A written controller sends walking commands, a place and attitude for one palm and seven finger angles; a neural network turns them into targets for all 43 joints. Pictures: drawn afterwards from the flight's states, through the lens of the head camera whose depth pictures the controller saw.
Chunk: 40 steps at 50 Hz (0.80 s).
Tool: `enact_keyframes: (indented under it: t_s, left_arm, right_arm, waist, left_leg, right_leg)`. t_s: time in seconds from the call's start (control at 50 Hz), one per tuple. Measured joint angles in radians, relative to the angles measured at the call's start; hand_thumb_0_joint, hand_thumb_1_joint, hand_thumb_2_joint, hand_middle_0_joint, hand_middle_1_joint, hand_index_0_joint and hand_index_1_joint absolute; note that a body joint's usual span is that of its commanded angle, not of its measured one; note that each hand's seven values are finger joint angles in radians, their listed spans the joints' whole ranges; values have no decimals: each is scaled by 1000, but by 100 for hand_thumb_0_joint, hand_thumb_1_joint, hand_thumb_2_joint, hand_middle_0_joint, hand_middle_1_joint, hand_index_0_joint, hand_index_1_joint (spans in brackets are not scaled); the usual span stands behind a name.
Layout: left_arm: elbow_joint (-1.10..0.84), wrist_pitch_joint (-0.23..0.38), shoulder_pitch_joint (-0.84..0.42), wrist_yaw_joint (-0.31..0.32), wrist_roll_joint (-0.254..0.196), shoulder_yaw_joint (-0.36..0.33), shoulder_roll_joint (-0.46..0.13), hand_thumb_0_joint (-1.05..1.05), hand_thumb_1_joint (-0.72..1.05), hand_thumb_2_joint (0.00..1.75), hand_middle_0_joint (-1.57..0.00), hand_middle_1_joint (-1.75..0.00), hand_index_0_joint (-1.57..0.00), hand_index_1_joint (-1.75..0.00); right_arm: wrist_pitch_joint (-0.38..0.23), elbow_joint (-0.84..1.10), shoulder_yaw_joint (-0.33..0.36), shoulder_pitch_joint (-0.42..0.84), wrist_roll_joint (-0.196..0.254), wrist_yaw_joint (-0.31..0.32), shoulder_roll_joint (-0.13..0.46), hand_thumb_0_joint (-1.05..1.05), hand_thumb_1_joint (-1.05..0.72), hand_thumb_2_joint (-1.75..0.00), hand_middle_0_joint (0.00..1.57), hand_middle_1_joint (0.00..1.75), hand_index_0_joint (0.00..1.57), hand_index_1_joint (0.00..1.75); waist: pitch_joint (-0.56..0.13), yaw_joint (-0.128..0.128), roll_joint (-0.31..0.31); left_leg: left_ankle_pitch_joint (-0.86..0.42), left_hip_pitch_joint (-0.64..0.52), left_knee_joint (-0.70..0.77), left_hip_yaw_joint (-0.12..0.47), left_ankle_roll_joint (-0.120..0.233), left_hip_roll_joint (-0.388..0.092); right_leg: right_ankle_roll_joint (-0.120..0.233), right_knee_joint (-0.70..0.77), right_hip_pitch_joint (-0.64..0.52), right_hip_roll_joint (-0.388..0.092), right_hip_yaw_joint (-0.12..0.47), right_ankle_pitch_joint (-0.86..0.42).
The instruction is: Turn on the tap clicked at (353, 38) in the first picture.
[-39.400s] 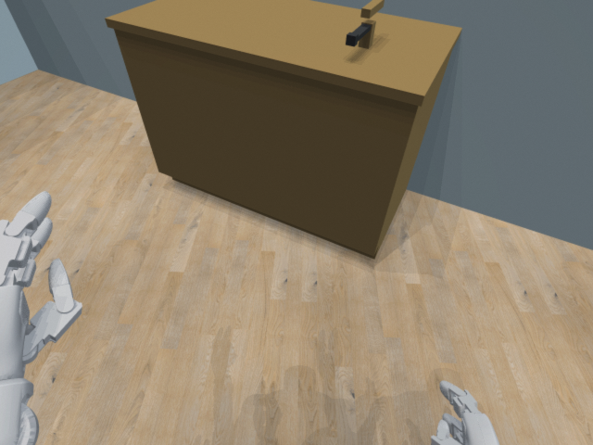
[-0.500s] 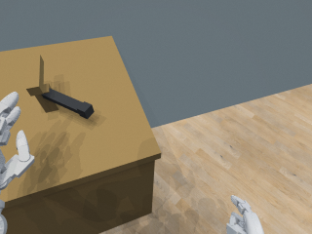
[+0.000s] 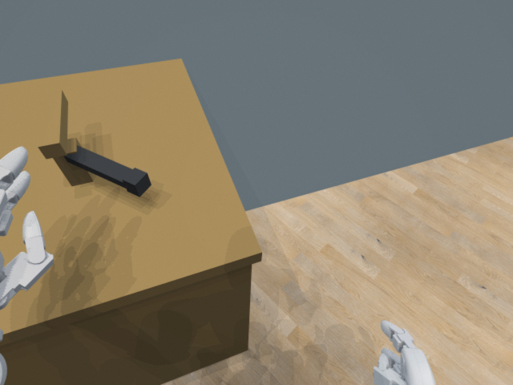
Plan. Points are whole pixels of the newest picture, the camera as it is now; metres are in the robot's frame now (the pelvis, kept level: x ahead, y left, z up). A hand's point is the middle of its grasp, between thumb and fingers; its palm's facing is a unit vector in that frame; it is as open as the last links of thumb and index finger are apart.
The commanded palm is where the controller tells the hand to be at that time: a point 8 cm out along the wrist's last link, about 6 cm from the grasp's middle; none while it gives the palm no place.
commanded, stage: shuffle to correct the standing spot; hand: left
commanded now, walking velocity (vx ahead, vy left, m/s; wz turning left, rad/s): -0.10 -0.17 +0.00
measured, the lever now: (137, 182) +0.38 +0.21 +0.11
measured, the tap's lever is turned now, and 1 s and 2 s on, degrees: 44 44 44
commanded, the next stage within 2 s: come to a stop and stand still in 1.90 s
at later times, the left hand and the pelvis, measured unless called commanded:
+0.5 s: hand (30, 275) +0.20 +0.25 +0.17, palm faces +0.35 -0.84 -0.42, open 7.4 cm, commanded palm +0.14 +0.29 +0.18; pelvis -0.02 +0.01 +0.00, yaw +0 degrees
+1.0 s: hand (58, 253) +0.22 +0.23 +0.17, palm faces +0.29 -0.85 -0.44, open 7.4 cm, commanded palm +0.17 +0.28 +0.18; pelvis +0.00 +0.00 +0.00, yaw +0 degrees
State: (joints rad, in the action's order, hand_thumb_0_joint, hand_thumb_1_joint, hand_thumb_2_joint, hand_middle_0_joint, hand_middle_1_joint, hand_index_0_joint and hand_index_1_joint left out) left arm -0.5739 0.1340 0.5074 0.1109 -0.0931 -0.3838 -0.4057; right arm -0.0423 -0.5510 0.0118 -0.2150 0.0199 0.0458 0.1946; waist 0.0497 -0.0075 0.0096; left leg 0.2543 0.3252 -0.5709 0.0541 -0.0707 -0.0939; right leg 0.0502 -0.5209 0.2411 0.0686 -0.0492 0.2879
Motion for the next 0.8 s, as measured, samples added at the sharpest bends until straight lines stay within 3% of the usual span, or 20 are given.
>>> enact_keyframes:
  t_s: [0.24, 0.48, 0.6, 0.8]
  left_arm:
    - [-25, 23, 3, -4, -1, 3, -5, 2, 89, 89, -21, -30, -21, -31]
    - [-8, 1, 6, 5, 4, -11, -4, 2, 88, 89, -21, -30, -21, -31]
    - [-1, -7, -1, 8, 4, 15, 25, 2, 89, 89, -21, -30, -21, -31]
    - [7, -12, -15, 3, 6, -3, -9, 2, 88, 89, -21, -30, -21, -31]
  right_arm:
    - [-8, 7, 0, 23, -3, -1, -4, 1, -91, -90, 20, 30, 21, 30]
    - [-10, 7, -15, -13, -3, 3, -14, 1, -91, -90, 20, 30, 21, 30]
    - [-13, -8, -15, -20, -4, -3, -9, 1, -91, -90, 20, 30, 21, 30]
    - [-6, -6, -10, -14, -10, 9, -10, 1, -91, -90, 20, 30, 21, 30]
  waist:
    - [17, 0, 3]
    - [4, 5, 3]
    - [-12, 4, 12]
    - [-16, -11, -5]
  left_leg:
    - [-19, 29, -7, 0, 5, -3]
    - [-33, 40, 3, -2, 11, 2]
    - [-2, 47, -30, -1, 37, -1]
    - [5, 26, -16, -5, 8, 2]
  right_leg:
    - [5, -6, 30, 3, 0, -21]
    - [-9, 7, 39, -3, 1, -38]
    - [0, -6, 38, 2, 0, -24]
    - [-10, -4, 22, -4, 4, -3]
